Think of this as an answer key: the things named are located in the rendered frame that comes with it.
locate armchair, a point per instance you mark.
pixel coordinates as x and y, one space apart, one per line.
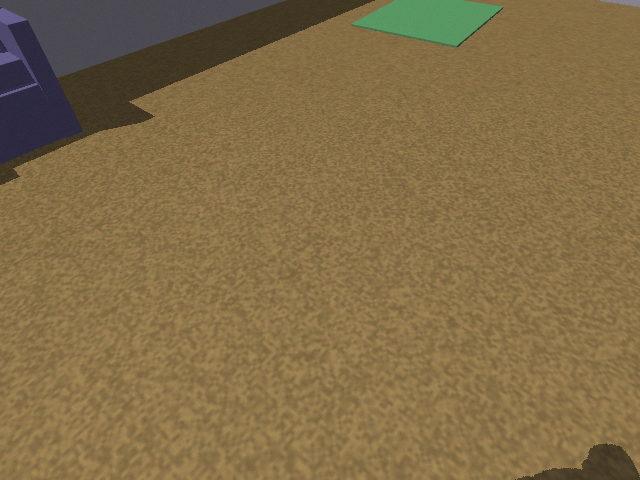
34 110

